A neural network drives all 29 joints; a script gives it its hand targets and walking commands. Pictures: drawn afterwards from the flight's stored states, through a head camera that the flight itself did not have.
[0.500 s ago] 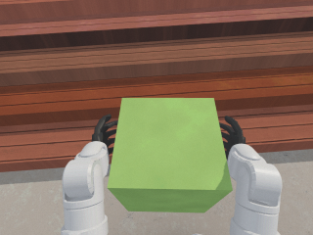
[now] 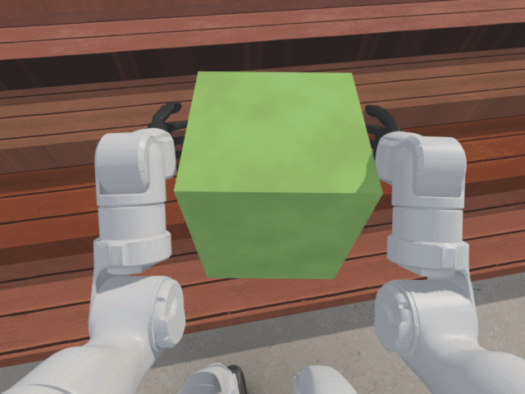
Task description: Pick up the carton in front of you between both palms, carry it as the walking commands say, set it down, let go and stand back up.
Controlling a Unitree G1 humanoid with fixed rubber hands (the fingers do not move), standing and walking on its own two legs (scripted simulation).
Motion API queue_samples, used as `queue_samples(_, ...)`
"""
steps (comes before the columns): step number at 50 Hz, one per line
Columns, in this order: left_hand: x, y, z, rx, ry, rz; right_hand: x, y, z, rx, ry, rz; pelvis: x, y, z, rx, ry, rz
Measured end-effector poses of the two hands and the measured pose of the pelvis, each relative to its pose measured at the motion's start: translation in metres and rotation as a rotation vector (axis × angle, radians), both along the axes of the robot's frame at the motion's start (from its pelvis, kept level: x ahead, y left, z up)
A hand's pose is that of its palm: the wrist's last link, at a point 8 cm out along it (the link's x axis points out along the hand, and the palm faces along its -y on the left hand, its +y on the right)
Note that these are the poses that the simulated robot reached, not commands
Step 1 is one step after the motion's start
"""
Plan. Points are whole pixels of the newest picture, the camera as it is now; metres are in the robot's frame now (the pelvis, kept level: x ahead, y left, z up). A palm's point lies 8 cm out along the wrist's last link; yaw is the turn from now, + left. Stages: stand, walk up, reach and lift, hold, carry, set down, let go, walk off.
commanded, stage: carry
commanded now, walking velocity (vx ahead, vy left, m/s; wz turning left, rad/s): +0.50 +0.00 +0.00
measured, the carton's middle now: (272, 185) +0.38 -0.01 +0.07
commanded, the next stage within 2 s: none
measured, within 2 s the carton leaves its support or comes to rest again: neither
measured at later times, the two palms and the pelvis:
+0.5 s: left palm (196, 1) +0.74 +0.12 +0.16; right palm out of the picture +0.77 -0.18 +0.16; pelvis +0.36 -0.05 +0.06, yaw +2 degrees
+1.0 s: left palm out of the picture +1.05 +0.09 +0.40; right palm out of the picture +1.02 -0.21 +0.39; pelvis +0.65 -0.03 +0.23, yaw +1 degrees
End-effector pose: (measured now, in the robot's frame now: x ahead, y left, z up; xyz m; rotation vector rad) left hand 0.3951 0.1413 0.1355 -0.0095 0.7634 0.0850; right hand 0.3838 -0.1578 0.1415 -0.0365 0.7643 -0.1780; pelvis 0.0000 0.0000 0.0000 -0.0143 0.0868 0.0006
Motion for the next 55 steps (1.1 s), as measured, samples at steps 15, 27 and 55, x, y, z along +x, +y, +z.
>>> queue_samples(15, 0.215, -0.016, 0.009, -0.071, -0.169, 0.061, 0.213, -0.016, 0.005, 0.078, -0.178, -0.061, 0.214, -0.012, 0.002, 0.002, 0.046, 0.044)
queue_samples(27, 0.357, -0.009, 0.036, -0.025, -0.042, 0.223, 0.411, -0.007, 0.034, 0.124, -0.039, 0.078, 0.380, -0.061, 0.089, 0.003, 0.022, 0.038)
queue_samples(55, 0.702, -0.078, 0.270, 0.008, 0.005, -0.053, 0.667, -0.074, 0.250, 0.065, -0.004, -0.095, 0.692, -0.031, 0.250, 0.024, -0.028, -0.015)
